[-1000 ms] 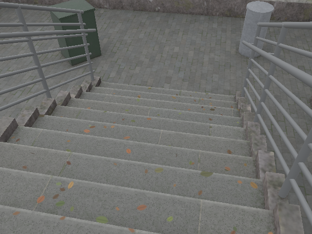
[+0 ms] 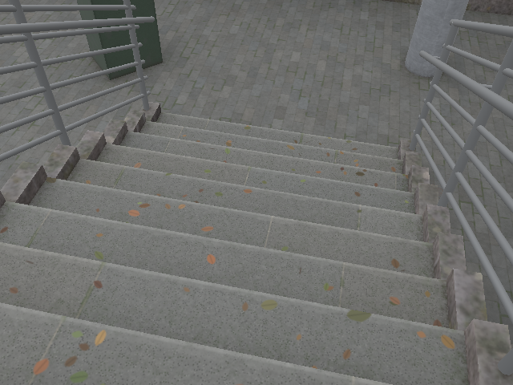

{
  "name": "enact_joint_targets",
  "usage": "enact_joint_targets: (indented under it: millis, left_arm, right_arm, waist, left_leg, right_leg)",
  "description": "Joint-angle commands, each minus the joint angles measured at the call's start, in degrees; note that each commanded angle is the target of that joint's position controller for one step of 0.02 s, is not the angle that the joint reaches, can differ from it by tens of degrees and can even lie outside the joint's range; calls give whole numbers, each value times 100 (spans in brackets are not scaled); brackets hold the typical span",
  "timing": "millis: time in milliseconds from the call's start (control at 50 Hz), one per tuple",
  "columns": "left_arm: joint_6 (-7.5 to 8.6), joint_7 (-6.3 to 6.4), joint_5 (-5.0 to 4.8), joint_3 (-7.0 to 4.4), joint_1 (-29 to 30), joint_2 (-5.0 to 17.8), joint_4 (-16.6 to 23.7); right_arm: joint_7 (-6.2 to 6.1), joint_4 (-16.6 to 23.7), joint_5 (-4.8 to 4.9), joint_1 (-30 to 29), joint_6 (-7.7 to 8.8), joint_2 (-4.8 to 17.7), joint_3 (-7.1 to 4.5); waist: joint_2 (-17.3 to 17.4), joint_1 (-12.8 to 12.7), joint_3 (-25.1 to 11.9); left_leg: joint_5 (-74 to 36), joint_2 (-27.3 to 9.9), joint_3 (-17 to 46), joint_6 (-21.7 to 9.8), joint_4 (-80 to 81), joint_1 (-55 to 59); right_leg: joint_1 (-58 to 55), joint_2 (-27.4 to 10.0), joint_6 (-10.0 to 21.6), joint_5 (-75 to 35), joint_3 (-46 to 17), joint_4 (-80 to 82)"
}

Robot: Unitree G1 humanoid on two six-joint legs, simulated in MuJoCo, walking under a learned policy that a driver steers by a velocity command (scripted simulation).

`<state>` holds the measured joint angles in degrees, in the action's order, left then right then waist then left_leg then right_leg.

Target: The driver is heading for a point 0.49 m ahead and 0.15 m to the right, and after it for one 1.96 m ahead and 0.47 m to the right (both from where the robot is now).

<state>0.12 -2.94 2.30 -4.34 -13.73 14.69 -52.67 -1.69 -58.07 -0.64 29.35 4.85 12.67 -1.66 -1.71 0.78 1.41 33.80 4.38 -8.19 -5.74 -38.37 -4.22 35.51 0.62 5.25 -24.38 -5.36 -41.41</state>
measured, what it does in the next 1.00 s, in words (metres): goes down, turning right: right foot 0.16 m lower, then left foot 0.16 m lower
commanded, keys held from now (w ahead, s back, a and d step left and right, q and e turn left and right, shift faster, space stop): w+e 1.00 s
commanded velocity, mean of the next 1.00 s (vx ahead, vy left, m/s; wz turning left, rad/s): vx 0.50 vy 0.00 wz -0.55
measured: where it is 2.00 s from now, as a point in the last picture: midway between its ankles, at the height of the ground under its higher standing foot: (325, 308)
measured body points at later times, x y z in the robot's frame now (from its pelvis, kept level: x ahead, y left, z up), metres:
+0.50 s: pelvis +0.26 -0.01 -0.15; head +0.26 -0.01 +0.30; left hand +0.29 +0.25 -0.29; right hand +0.33 -0.29 -0.27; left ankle +0.47 +0.13 -0.80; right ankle +0.19 -0.05 -0.86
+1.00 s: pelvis +0.55 +0.01 -0.30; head +0.57 +0.03 +0.15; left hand +0.78 +0.16 -0.44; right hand +0.38 -0.19 -0.43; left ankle +0.58 +0.09 -1.03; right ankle +0.57 -0.16 -0.91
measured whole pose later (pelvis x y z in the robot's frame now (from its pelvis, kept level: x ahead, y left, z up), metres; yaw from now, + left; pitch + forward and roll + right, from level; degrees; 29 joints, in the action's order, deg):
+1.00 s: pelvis +0.55 +0.01 -0.30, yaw -34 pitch -1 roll +0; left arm -2.1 -0.5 2.0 -3.9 -11.4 14.2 -47.7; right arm 0.1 -54.5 -1.2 27.3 4.6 11.2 -1.6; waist -3.3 -0.1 0.6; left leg 21.5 1.0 -5.4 -3.5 -35.8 -13.7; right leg 47.5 2.5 4.3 4.5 -3.1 -76.1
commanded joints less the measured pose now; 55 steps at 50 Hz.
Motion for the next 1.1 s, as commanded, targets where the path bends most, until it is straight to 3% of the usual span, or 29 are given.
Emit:
enact_joint_targets:
  millis: [20,100,160,180,200,220,240,260,280,320,340,380,400,440,480,560,660,700,740,760,780,800,820,840,880,900,940,1000,1100]
  left_arm:
    - [77,-94,52,100,910,57,461]
    - [60,20,-125,283,1322,-211,548]
    - [25,142,-126,151,-101,238,-15]
    - [62,127,43,82,-1016,410,-315]
    - [12,112,-8,-158,-1784,1103,-500]
    - [-22,121,-309,-144,-2105,1055,-313]
    - [-16,236,-343,-153,-1921,1012,-107]
    - [-101,469,-299,-170,-1600,1080,-130]
    - [-70,498,-208,-30,-1178,646,-61]
    - [136,387,-86,180,-482,300,3]
    - [279,375,-189,169,-180,452,149]
    - [308,423,-237,92,-405,696,42]
    - [302,393,-203,51,-634,724,-43]
    - [319,379,-228,104,-1117,410,-126]
    - [290,436,-158,106,-1691,398,-141]
    - [294,526,-137,146,-1145,394,187]
    - [191,614,-33,140,-1450,379,340]
    - [80,769,56,143,-1597,393,270]
    - [70,590,-13,80,-1828,534,143]
    - [136,428,-114,31,-2361,324,-3]
    - [176,459,-403,57,-2806,191,108]
    - [192,556,-412,125,-2517,314,314]
    - [178,572,-256,146,-1699,348,620]
    - [78,527,-54,48,-612,577,746]
    - [-129,407,-22,39,-268,306,826]
    - [-175,356,-32,51,-208,135,785]
    - [-201,245,-52,88,-152,-57,803]
    - [-235,158,16,34,-43,-105,642]
    - [-290,144,44,-35,536,46,376]
  right_arm:
    - [-65,165,-100,206,43,425,30]
    - [-237,-198,-201,733,-104,285,115]
    - [-274,-293,-238,831,-138,598,39]
    - [-245,-275,-135,449,-131,572,49]
    - [-189,-20,-75,336,-161,356,10]
    - [-227,420,60,264,-110,612,3]
    - [-235,842,56,-540,-79,819,-5]
    - [-193,1096,-30,-1084,-28,717,34]
    - [-142,986,-208,-1224,-99,963,-60]
    - [-96,723,-262,-766,-320,517,-41]
    - [-9,856,-224,-1107,-402,294,-16]
    - [128,779,-432,-1024,-440,151,-6]
    - [158,493,-310,-371,-455,158,-51]
    - [154,918,-132,-1503,-433,596,-241]
    - [187,1214,-232,-2442,-406,707,-312]
    - [406,1368,-330,-2617,-260,390,-222]
    - [334,1713,-49,-2960,-161,292,-132]
    - [235,1499,147,-2382,-111,461,-222]
    - [139,958,52,-767,-107,717,-363]
    - [160,760,-55,-62,-156,981,-406]
    - [253,870,-141,388,-178,1114,-395]
    - [335,921,10,474,-169,1282,-484]
    - [263,883,99,233,-135,1458,-570]
    - [206,987,51,-246,-174,712,-363]
    - [217,896,-217,-355,-41,621,-236]
    - [204,823,-160,-497,30,403,-137]
    - [198,840,-43,-755,125,382,-83]
    - [100,805,-47,-572,124,734,-109]
    - [117,489,-131,631,22,594,-81]
  waist:
    - [350,290,691]
    - [495,621,1054]
    - [158,-4,291]
    - [-144,-587,200]
    - [-1360,-807,-549]
    - [-633,-915,-2052]
    - [-261,-1222,-2272]
    - [-384,-1049,-1598]
    - [623,-639,-604]
    - [1165,229,446]
    - [921,368,730]
    - [-1,319,103]
    - [-288,405,-282]
    - [5,-10,65]
    - [18,-427,328]
    - [172,-326,159]
    - [-567,-814,489]
    - [-388,-664,544]
    - [412,24,-128]
    - [1152,1,-835]
    - [1505,-10,-1632]
    - [1593,209,-2095]
    - [1992,280,-1708]
    - [812,340,-582]
    - [528,66,303]
    - [293,-214,560]
    - [801,-549,564]
    - [1158,-458,144]
    - [538,-16,326]
  left_leg:
    - [-2996,-1292,810,-18,178,-818]
    - [-3873,-1292,709,-34,-1038,-607]
    - [-5894,-1422,859,-47,-3237,-355]
    - [-5003,-1113,501,64,-5053,-1292]
    - [982,-271,16,403,-8122,-4019]
    - [1714,-533,635,461,-8641,-5526]
    - [1231,-541,697,563,-8469,-6504]
    - [708,-534,794,540,-7842,-6828]
    - [86,-882,1015,531,-6935,-6483]
    - [-1256,-1193,1227,598,-4814,-4814]
    - [-2241,-1137,1119,800,-2912,-3498]
    - [-2983,-943,783,849,-2635,-2514]
    - [-3772,-945,818,770,-3016,-2528]
    - [-4623,-1127,1299,654,-2324,-4021]
    - [-4324,-1147,1508,679,-1846,-5233]
    - [-6143,-654,1360,697,-520,-3151]
    - [-5375,-624,1645,686,1439,-2231]
    - [-5445,-951,1901,604,2489,-1884]
    - [-5707,-868,1284,612,2484,242]
    - [-6406,-1368,1703,593,978,2192]
    - [-7638,-2394,2257,312,-716,3644]
    - [-6173,-2933,3085,-98,-282,3582]
    - [-2743,-3299,4169,-767,1176,2663]
    - [-2152,-2762,3661,-657,1702,1350]
    - [-3287,-2586,3102,-584,1434,-709]
    - [-3026,-2056,2407,-115,1378,-1263]
    - [-3330,-1747,1715,169,1733,-2274]
    - [-4677,-1959,1630,-163,1782,-1807]
    - [-4083,-1906,1587,-181,1397,-259]
  right_leg:
    - [-132,145,78,-327,537,429]
    - [-565,88,72,303,1060,1364]
    - [-2173,186,305,1362,1080,2163]
    - [-3286,177,533,827,1224,2589]
    - [-6086,-1097,1445,-1998,-103,793]
    - [-7800,-2109,2010,-2052,-1432,-239]
    - [-7869,-2359,2429,-304,-2074,786]
    - [-6678,-2478,2460,2547,-2759,1936]
    - [-5201,-2247,2146,3407,-2475,2177]
    - [-2107,-1541,1579,2595,-1741,2115]
    - [-630,-832,1344,2711,-1034,2584]
    - [-590,-575,1317,1314,-995,2195]
    - [-1021,-598,1315,972,-1020,1872]
    - [-2014,-543,1333,2291,-1548,1509]
    - [-2875,-678,1482,3481,-2262,1320]
    - [-1222,-111,1135,4807,-2144,573]
    - [-1694,126,795,3996,-2116,-364]
    - [-2255,149,747,3691,-2230,-1319]
    - [-1584,556,602,4089,-1436,-3505]
    - [46,1075,369,6858,-910,-5464]
    - [1559,957,202,7874,-469,-7546]
    - [2328,596,153,7223,-95,-8402]
    - [2982,454,29,6316,443,-8305]
    - [3058,213,10,5499,458,-7876]
    - [2189,-35,89,5010,-100,-6659]
    - [2047,-80,72,4074,-330,-5566]
    - [1154,17,-70,2882,-147,-3793]
    - [574,114,-139,1949,30,-2699]
    - [1461,78,85,1993,-118,-2408]
Keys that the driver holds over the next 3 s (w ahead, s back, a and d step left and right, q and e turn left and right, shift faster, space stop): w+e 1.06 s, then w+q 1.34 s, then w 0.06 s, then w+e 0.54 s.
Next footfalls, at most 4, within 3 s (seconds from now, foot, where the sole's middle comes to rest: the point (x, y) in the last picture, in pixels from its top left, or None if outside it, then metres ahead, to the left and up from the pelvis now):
0.18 right None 0.23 -0.06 -0.90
0.74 left None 0.61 0.07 -1.07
1.46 right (354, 346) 0.82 -0.36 -1.23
2.10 left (305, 283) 1.19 -0.23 -1.39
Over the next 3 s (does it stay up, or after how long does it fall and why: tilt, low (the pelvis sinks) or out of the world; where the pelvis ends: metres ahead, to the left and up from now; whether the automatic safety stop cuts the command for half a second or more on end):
stays up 1.52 -0.36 -0.79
